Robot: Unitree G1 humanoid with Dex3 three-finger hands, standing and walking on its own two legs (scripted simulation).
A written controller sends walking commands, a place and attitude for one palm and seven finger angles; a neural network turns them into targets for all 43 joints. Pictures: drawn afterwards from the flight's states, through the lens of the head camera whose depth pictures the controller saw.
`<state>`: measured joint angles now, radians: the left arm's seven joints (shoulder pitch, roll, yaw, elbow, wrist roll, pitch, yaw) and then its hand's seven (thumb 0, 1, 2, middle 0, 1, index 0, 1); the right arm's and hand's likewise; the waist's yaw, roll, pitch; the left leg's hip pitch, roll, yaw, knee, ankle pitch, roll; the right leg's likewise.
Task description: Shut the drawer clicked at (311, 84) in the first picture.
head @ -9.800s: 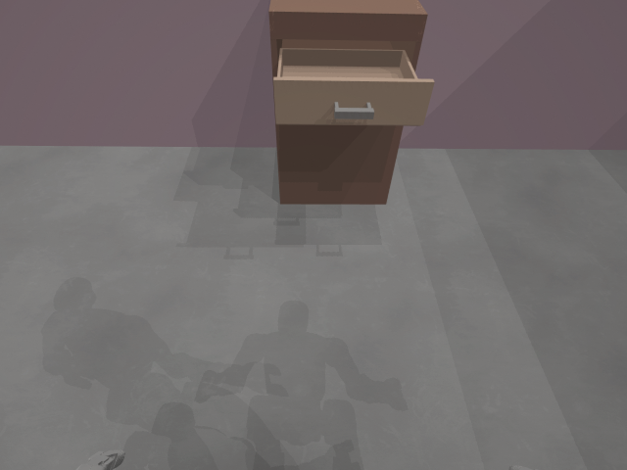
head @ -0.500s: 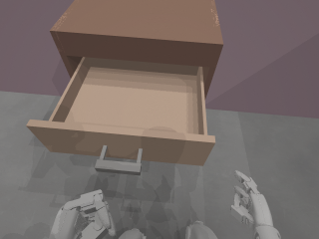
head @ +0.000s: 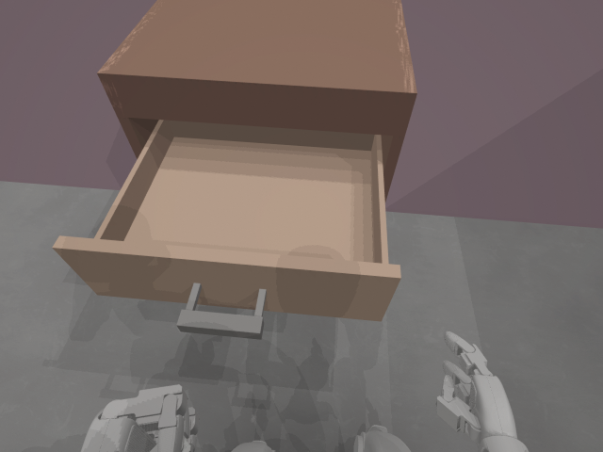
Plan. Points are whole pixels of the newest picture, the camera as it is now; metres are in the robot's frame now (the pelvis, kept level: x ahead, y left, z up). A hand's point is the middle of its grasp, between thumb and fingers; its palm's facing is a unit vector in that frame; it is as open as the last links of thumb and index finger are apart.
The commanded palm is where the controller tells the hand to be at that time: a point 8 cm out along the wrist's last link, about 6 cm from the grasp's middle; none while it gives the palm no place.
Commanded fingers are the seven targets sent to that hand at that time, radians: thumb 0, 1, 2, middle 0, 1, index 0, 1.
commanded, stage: raise the hand and make a fist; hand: left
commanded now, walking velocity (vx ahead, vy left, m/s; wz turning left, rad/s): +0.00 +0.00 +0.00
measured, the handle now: (225, 309) +0.31 +0.14 -0.01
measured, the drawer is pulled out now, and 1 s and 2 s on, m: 0.28 0.28 0.28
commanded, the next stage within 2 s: bring the fist close to the handle in 0.24 s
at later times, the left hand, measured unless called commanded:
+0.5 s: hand out of the picture +0.12 +0.11 +0.08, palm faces +0.00 -1.00 +0.02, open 3.3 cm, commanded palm +0.08 +0.16 +0.07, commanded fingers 0.00 0.90 0.90 -1.40 -1.60 -1.40 -1.60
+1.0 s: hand (223, 416) +0.17 +0.11 +0.03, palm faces +0.01 -1.00 +0.01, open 3.3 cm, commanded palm +0.13 +0.15 +0.02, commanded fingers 0.00 0.90 0.90 -1.40 -1.60 -1.40 -1.60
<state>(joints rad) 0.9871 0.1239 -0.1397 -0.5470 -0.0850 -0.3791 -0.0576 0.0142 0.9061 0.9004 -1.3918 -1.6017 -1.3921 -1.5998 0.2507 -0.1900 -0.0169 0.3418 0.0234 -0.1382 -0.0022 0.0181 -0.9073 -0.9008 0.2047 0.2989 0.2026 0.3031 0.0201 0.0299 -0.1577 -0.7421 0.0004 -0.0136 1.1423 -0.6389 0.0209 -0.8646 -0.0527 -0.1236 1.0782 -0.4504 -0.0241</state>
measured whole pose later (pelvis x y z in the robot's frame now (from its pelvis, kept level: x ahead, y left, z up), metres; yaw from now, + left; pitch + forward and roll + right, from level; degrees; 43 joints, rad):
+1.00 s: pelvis -0.01 +0.00 -0.03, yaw -1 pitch +19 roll -1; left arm 0.71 0.10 -0.16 -0.28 -0.04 -0.44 0.02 0.01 0.91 0.90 -1.39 -1.60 -1.39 -1.60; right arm 0.24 -0.20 0.00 0.38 0.00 -0.13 0.00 0.02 -0.91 -0.90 0.20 0.30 0.20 0.30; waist -0.01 0.01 -0.18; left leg -0.93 0.00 0.00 1.27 -0.68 0.02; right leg -1.06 -0.06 -0.11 1.20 -0.48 -0.03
